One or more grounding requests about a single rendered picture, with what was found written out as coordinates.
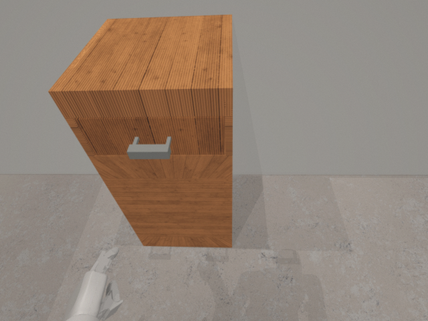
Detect left robot hand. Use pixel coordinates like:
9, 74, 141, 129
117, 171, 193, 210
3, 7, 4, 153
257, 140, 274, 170
64, 247, 123, 321

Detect cabinet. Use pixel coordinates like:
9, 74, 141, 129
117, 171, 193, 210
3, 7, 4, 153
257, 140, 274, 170
48, 15, 233, 247

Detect handle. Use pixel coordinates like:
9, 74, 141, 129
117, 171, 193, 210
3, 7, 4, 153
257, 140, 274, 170
127, 136, 172, 159

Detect drawer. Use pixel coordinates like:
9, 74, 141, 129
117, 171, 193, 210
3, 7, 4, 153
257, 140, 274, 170
74, 116, 225, 155

